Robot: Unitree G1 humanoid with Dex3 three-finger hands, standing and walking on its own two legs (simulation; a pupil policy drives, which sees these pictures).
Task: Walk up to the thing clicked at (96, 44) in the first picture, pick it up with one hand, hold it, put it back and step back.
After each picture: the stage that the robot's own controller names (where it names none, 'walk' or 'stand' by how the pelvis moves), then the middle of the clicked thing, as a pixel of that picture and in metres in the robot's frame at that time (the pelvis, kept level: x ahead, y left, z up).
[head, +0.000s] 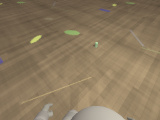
stand; (96, 44) +1.60 -0.09 -0.72
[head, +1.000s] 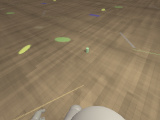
walk; (87, 50) +1.47 +0.21 -0.71
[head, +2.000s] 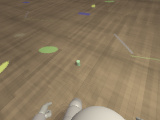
walk; (78, 63) +0.97 +0.30 -0.72
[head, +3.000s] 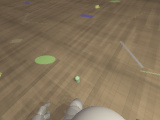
walk; (77, 79) +0.60 +0.26 -0.72
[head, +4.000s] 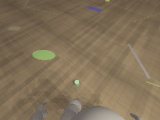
stand; (77, 83) +0.45 +0.19 -0.70
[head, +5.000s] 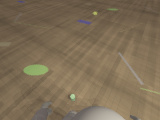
stand; (72, 97) +0.35 +0.20 -0.72
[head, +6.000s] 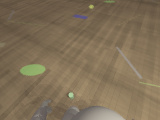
stand; (71, 95) +0.32 +0.24 -0.71
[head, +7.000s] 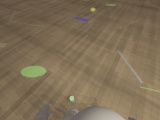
stand; (72, 99) +0.30 +0.22 -0.72
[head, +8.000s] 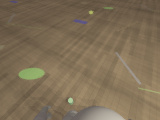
stand; (70, 101) +0.29 +0.22 -0.73
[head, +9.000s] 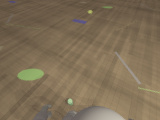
stand; (70, 102) +0.28 +0.23 -0.73
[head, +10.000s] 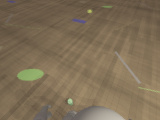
stand; (70, 102) +0.27 +0.23 -0.73
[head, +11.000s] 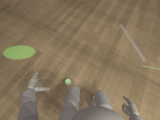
go down; (68, 82) +0.32 +0.23 -0.56
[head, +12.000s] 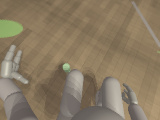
go down; (66, 68) +0.36 +0.25 -0.32
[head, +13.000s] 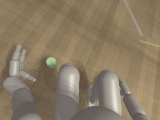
close in; (51, 63) +0.34 +0.27 -0.24
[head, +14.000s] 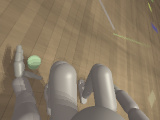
close; (34, 63) +0.34 +0.28 -0.21
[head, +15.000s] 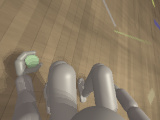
close; (32, 62) +0.33 +0.29 -0.21
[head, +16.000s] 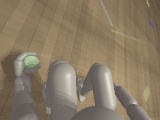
lift; (30, 63) +0.32 +0.28 -0.22
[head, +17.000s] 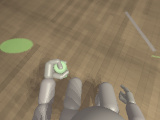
lift; (61, 70) +0.31 +0.21 -0.01
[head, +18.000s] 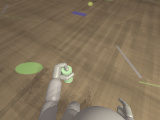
hold; (67, 74) +0.30 +0.17 +0.01
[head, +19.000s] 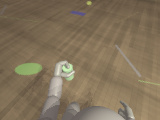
hold; (68, 72) +0.32 +0.17 +0.00
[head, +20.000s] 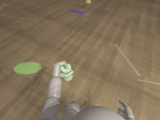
hold; (67, 72) +0.32 +0.18 +0.00
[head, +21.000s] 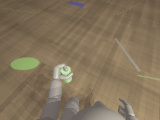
crouch; (66, 74) +0.32 +0.18 -0.05
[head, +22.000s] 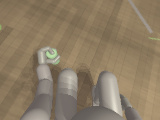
lower; (53, 57) +0.40 +0.26 -0.11
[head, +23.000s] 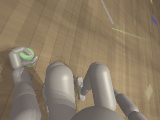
lower; (28, 58) +0.36 +0.29 -0.22
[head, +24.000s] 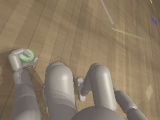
lower; (28, 59) +0.35 +0.30 -0.21
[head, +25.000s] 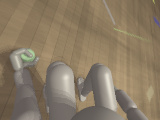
lower; (29, 59) +0.35 +0.30 -0.21
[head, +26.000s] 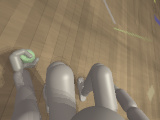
lower; (29, 59) +0.34 +0.30 -0.21
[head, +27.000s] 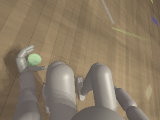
open; (33, 62) +0.33 +0.27 -0.22
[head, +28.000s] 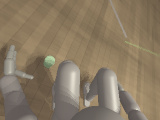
stand; (49, 62) +0.34 +0.26 -0.23
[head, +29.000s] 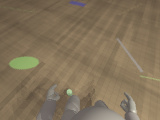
stand; (69, 92) +0.29 +0.21 -0.61
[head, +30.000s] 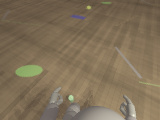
stand; (71, 98) +0.31 +0.21 -0.66
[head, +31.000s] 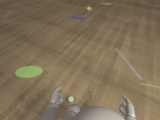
stand; (71, 100) +0.29 +0.21 -0.66
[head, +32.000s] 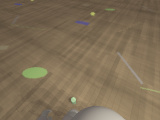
stand; (73, 100) +0.32 +0.20 -0.72
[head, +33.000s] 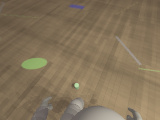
walk; (76, 86) +0.40 +0.18 -0.70
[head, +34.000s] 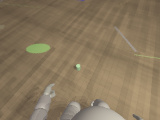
walk; (78, 67) +0.68 +0.17 -0.69
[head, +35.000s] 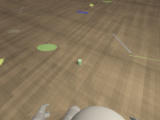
stand; (79, 62) +0.97 +0.22 -0.70
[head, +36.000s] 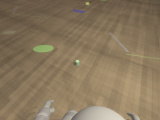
stand; (77, 62) +0.94 +0.24 -0.72
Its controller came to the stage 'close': yes
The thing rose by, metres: 0.71
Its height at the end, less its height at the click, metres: +0.00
